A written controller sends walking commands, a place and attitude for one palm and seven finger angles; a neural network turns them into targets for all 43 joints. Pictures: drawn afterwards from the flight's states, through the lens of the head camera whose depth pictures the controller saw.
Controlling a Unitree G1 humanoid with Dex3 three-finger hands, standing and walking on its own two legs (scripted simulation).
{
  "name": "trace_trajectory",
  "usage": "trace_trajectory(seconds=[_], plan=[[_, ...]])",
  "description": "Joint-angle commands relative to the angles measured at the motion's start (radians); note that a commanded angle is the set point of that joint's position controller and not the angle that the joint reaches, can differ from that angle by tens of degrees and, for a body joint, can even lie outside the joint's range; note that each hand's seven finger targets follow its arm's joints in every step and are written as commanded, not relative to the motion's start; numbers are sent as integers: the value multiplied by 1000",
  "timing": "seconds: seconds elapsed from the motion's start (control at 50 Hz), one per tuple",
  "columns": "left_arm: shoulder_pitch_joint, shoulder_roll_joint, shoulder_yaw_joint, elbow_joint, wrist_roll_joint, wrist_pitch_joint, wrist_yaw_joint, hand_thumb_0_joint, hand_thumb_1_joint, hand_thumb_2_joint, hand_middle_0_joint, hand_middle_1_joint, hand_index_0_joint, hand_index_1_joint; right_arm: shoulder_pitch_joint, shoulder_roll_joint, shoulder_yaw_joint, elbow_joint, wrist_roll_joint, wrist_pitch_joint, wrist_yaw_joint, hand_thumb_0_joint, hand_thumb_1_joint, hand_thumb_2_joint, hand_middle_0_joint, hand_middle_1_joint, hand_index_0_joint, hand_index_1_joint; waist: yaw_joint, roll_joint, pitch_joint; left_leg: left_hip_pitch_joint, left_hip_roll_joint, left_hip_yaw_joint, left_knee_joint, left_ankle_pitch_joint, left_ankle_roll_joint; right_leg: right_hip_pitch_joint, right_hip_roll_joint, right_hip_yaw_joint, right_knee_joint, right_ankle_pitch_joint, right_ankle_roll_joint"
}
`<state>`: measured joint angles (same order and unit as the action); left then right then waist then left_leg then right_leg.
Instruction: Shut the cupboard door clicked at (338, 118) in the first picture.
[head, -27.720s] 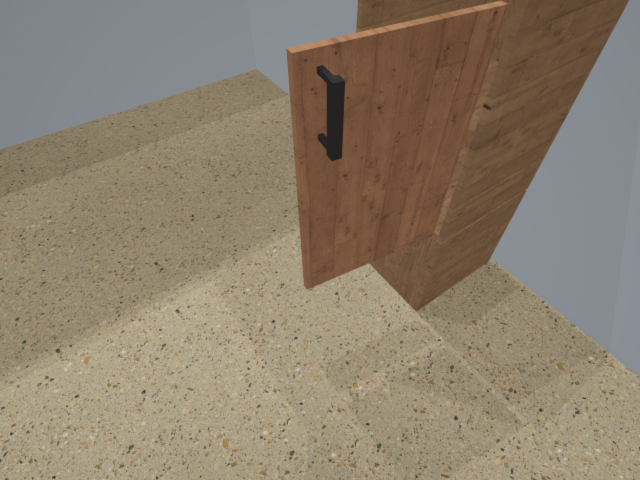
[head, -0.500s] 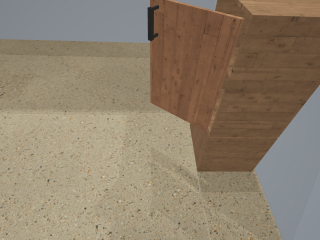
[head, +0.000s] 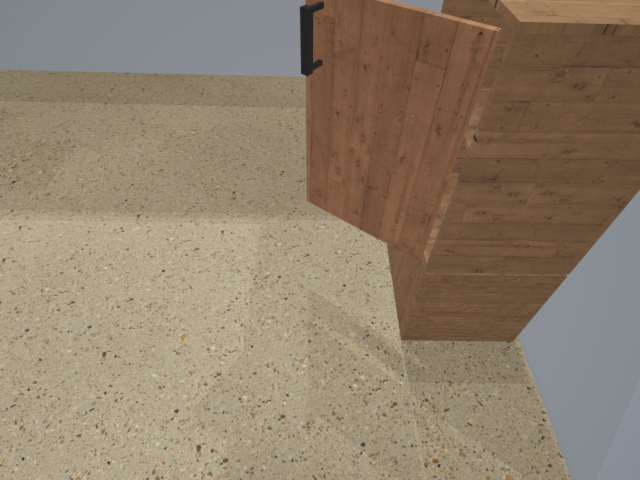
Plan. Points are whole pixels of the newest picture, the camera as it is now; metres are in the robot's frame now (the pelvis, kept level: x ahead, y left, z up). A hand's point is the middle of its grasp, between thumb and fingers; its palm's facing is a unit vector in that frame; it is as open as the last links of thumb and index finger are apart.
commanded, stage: walk to a spot facing it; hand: left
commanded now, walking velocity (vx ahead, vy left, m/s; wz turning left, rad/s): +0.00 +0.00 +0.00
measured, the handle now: (312, 39) +0.90 +0.07 +0.15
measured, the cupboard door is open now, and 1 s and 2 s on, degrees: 53 53 53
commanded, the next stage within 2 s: none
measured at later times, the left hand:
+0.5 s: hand out of the picture +0.01 +0.21 -0.21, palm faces +0.22 -0.96 -0.19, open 7.3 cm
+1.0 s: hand out of the picture -0.03 +0.20 -0.16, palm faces +0.45 -0.83 -0.31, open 7.3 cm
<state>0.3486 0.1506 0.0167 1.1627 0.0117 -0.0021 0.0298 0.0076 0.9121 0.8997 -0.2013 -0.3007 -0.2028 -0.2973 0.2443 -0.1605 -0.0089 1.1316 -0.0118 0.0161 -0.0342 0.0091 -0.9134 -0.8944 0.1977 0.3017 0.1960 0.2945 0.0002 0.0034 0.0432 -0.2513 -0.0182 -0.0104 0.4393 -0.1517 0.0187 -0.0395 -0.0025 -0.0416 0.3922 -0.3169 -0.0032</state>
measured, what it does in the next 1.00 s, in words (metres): steps on the spot, turning left: right foot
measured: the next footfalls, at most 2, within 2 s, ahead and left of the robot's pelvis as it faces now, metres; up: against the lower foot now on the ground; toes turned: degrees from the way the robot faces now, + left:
right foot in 0.92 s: +0.06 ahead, -0.13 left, +0.00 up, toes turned +28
left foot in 1.28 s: -0.03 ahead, +0.12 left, +0.00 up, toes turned +44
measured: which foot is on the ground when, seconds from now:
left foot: down 0.00-0.92, up 0.94-1.00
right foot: down 0.00-0.46, up 0.48-0.90, down 0.92-1.00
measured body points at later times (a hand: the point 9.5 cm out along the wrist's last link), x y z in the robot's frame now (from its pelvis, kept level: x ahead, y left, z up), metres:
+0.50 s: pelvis +0.00 +0.02 -0.03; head +0.03 +0.05 +0.42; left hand +0.00 +0.26 -0.19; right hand +0.06 -0.22 -0.17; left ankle +0.05 +0.10 -0.74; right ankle -0.06 -0.12 -0.71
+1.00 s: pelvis +0.00 -0.03 +0.00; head +0.05 -0.01 +0.44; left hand -0.06 +0.25 -0.14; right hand +0.18 -0.24 -0.15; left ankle +0.00 +0.09 -0.69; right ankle +0.02 -0.15 -0.74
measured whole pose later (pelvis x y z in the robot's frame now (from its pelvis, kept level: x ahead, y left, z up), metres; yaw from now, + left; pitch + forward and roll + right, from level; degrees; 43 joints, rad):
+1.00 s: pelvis +0.00 -0.03 +0.00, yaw +28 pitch +2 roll +0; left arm 0.20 0.23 0.06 0.89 0.03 0.04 0.03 0.01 0.91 0.90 -0.20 -0.30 -0.20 -0.30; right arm 0.19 -0.26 -0.12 0.92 -0.03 0.08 0.00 0.01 -0.91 -0.89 0.20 0.30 0.20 0.29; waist -0.02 0.03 0.07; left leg -0.58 -0.14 -0.13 0.96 -0.38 -0.02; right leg -0.21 0.00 -0.01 0.48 -0.31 -0.01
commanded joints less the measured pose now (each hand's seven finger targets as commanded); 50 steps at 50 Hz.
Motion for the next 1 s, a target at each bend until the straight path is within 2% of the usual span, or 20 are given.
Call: trace_trajectory(seconds=[0.0, 0.16, 0.24, 0.32, 0.34, 0.38, 0.4, 0.42, 0.44, 0.48, 0.52, 0.6, 0.78, 0.84, 0.86, 0.88, 0.9, 0.92, 0.94, 0.98], plan=[[67, 109, 14, -18, 0, -13, 11, 0, 900, 900, -200, -300, -200, -300, 34, -117, -16, -28, 2, -16, -6, 0, -900, -900, 200, 300, 200, 300, -9, -11, 43, 95, 98, -92, -60, 116, 15, -151, -96, 75, -110, 104, -33], [70, 110, 23, -31, 0, -3, 13, 0, 900, 900, -200, -300, -200, -300, 34, -102, -13, -42, 2, -8, -3, 0, -900, -900, 200, 300, 200, 300, -3, -4, 47, 24, 85, -102, -22, 144, 12, -110, -112, 48, -69, 124, -29], [43, 152, 55, -73, 5, 10, 15, 0, 900, 900, -200, -300, -200, -300, 14, -107, -29, -78, -3, 4, 4, 0, -900, -900, 200, 300, 200, 300, 2, -67, 62, -92, 46, -71, 111, 88, 3, -102, -195, 62, -45, 125, -77], [-37, 184, 74, -139, 19, 10, 18, 0, 900, 900, -200, -300, -200, -300, -18, -101, -50, -131, -8, 19, 17, 0, -900, -900, 200, 300, 200, 300, -8, -181, 98, -221, 40, 17, 419, -266, -25, -98, -355, 80, -37, 398, -175], [-51, 193, 79, -153, 22, 11, 20, 0, 900, 900, -200, -300, -200, -300, -27, -102, -53, -146, -6, 21, 21, 0, -900, -900, 200, 300, 200, 300, -9, -171, 103, -229, 57, 26, 415, -310, -26, -87, -372, 58, -11, 472, -181], [-80, 220, 90, -174, 18, 12, 17, 0, 900, 900, -200, -300, -200, -300, 9, -109, -52, -156, -6, 17, 29, 0, -900, -900, 200, 300, 200, 300, -34, -92, 77, -138, 68, 46, 214, -165, -20, -75, -336, -43, 159, 574, -118], [-76, 217, 91, -192, 8, 15, 12, 0, 900, 900, -200, -300, -200, -300, 77, -137, -56, -150, -13, 11, 29, 0, -900, -900, 200, 300, 200, 300, -54, 35, 28, -20, 92, -37, 85, 182, 20, -150, -252, -116, 342, 492, -38], [-32, 163, 85, -217, -8, 21, 9, 0, 900, 900, -200, -300, -200, -300, 126, -213, -64, -154, -25, 1, 21, 0, -900, -900, 200, 300, 200, 300, -53, 314, -11, 75, 274, -395, -15, 572, 144, -325, -94, -153, 580, 75, 48], [-76, 146, 71, -245, -7, 28, 12, 0, 900, 900, -200, -300, -200, -300, 161, -246, -72, -138, -18, 6, 7, 0, -900, -900, 200, 300, 200, 300, -67, 318, -63, 87, 364, -524, -120, 582, 221, -366, -32, -33, 721, -373, 39], [-148, 161, 82, -259, 5, 43, 10, 0, 900, 900, -200, -300, -200, -300, 108, -251, -81, -166, -20, 6, 4, 0, -900, -900, 200, 300, 200, 300, -59, 156, -19, -46, 340, -531, -204, -20, 179, -395, -75, 60, 770, -268, 21], [-159, 154, 85, -265, 16, 39, 0, 0, 900, 900, -200, -300, -200, -300, 44, -235, -76, -192, -26, 3, 1, 0, -900, -900, 200, 300, 200, 300, -28, 89, 7, -90, 272, -471, -224, -221, 136, -427, -71, 81, 761, -130, 35], [-137, 145, 85, -279, 17, 32, -9, 0, 900, 900, -200, -300, -200, -300, 22, -237, -84, -218, -22, -3, 2, 0, -900, -900, 200, 300, 200, 300, -15, 60, -78, -17, 212, -396, -205, -147, 124, -429, -44, 68, 659, -59, 56], [-148, 172, 76, -336, 14, 33, -6, 0, 900, 900, -200, -300, -200, -300, 21, -263, -113, -248, -25, 20, 16, 0, -900, -900, 200, 300, 200, 300, -35, 195, -133, 57, 155, -467, -161, -48, 121, -336, 35, 53, 352, -132, 59], [-36, 199, 86, -312, 9, 35, -2, 0, 900, 900, -200, -300, -200, -300, -45, -254, -118, -277, -20, 31, 20, 0, -900, -900, 200, 300, 200, 300, 16, 181, -132, -73, 91, -445, -148, -112, 70, -131, 60, 23, 122, -69, 39], [15, 234, 94, -302, 11, 30, 1, 0, 900, 900, -200, -300, -200, -300, -66, -238, -118, -287, -10, 33, 22, 0, -900, -900, 200, 300, 200, 300, 43, 138, -134, -168, 48, -409, -90, -165, 31, -3, 28, 52, -35, -9, 24], [27, 297, 111, -308, 24, 24, 7, 0, 900, 900, -200, -300, -200, -300, -63, -175, -118, -292, 2, 38, 29, 0, -900, -900, 200, 300, 200, 300, 45, -68, -117, -338, -60, -272, 126, -328, -36, 71, -172, 262, -176, -155, -51], [-60, 344, 113, -335, 37, 24, 12, 0, 900, 900, -200, -300, -200, -300, -62, -140, -119, -303, -4, 32, 27, 0, -900, -900, 200, 300, 200, 300, 37, -280, -24, -439, -165, -98, 512, -389, -83, -85, -459, 555, -288, -252, -170], [-205, 300, 89, -367, 23, 22, 21, 0, 900, 900, -200, -300, -200, -300, -49, -200, -125, -292, -18, 35, 36, 0, -900, -900, 200, 300, 200, 300, -31, -160, 56, -402, -65, -149, 701, -366, -52, -272, -469, 446, -262, -182, -173], [-301, 276, 82, -392, 23, 17, 17, 0, 900, 900, -200, -300, -200, -300, 14, -170, -120, -291, -22, 43, 45, 0, -900, -900, 200, 300, 200, 300, -92, -132, 40, -367, -60, -114, 791, -311, -55, -307, -405, 348, -223, -110, -169], [-274, 208, 73, -379, 20, -3, 17, 0, 900, 900, -200, -300, -200, -300, 6, -173, -111, -272, -19, 41, 56, 0, -900, -900, 200, 300, 200, 300, -84, -177, 45, -378, -4, -72, 806, -246, -68, -197, -290, 196, -104, 233, -144]])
